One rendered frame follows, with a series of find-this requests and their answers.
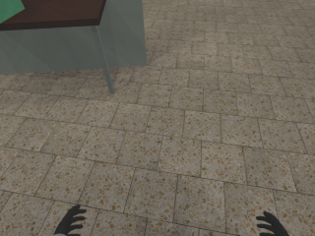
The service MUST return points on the right robot hand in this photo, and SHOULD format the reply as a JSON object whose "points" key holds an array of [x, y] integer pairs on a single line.
{"points": [[276, 227]]}

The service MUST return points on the carton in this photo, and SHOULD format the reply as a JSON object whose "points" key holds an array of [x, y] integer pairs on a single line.
{"points": [[9, 8]]}

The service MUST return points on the left robot hand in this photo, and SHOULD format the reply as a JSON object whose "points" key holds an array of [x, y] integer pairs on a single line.
{"points": [[64, 227]]}

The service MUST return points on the table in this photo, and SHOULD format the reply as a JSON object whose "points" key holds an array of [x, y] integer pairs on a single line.
{"points": [[52, 14]]}

